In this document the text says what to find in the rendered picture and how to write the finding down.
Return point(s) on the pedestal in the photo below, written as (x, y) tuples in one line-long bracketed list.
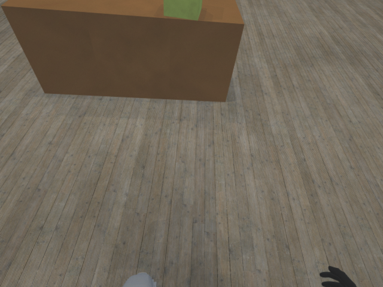
[(128, 48)]

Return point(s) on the left robot thigh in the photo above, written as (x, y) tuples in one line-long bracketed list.
[(140, 280)]

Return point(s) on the right robot hand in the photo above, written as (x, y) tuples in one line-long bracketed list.
[(338, 275)]

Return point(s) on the carton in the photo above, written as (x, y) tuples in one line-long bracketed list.
[(184, 9)]

